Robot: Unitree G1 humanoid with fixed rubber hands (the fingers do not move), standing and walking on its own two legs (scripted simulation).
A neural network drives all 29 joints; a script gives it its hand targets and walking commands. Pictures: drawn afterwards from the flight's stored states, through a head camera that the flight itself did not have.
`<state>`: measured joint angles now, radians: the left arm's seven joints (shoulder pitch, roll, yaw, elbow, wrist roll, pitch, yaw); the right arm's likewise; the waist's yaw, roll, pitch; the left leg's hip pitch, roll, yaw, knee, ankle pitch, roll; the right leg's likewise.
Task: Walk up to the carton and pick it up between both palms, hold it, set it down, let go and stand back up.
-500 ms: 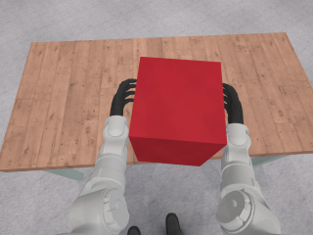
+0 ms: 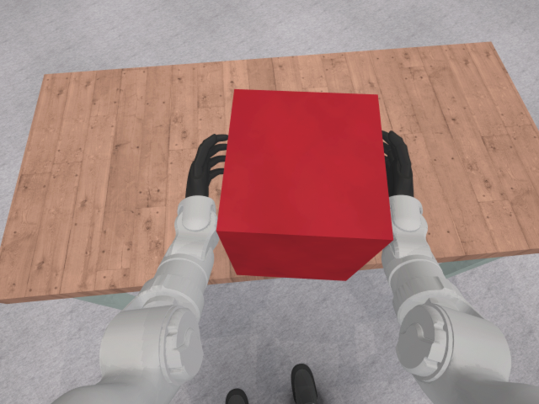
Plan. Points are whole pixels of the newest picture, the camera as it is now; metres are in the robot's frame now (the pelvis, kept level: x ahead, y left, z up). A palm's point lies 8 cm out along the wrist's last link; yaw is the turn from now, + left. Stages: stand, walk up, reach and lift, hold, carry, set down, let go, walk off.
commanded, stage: set down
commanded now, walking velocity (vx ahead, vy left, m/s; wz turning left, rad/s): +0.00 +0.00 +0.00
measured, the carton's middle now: (297, 197) +0.43 -0.08 -0.05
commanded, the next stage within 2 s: none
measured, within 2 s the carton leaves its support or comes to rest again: neither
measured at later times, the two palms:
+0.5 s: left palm (175, 170) +0.46 +0.09 +0.03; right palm (446, 165) +0.41 -0.28 +0.04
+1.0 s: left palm (158, 127) +0.48 +0.09 +0.11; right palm (482, 128) +0.41 -0.29 +0.11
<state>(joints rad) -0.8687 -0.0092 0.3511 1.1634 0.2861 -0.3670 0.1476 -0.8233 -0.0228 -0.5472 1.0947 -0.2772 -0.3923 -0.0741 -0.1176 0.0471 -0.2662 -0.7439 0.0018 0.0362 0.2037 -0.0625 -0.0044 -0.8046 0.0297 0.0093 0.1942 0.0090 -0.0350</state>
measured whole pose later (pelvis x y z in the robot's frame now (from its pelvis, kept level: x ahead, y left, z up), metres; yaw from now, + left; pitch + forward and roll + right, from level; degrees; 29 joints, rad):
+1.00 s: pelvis -0.02 +0.00 +0.00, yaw -3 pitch +28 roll +0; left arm -1.08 0.22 -0.02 1.25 -0.25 -0.15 0.09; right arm -1.03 -0.36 0.01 1.24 0.34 -0.12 -0.03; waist -0.08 0.03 -0.33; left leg -0.72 0.03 0.05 0.38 -0.15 -0.01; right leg -0.77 0.07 0.05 0.29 -0.01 -0.04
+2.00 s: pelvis -0.02 -0.01 +0.01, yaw -2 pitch +15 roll +1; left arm -0.49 0.14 0.01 1.00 -0.14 -0.36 0.06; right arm -0.48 -0.22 -0.09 0.93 0.22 -0.26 -0.05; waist -0.09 0.01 -0.19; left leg -0.43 0.02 0.02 0.32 -0.15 -0.02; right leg -0.50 0.06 0.04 0.30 -0.06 -0.05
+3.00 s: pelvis -0.01 +0.01 +0.00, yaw -2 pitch +9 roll +0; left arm 0.03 0.15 -0.16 0.84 -0.21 -0.59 0.07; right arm -0.01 -0.24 -0.07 0.89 0.25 -0.57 0.07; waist -0.04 0.01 -0.09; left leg -0.40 0.00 0.03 0.56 -0.31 0.00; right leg -0.49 0.05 0.05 0.56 -0.23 -0.03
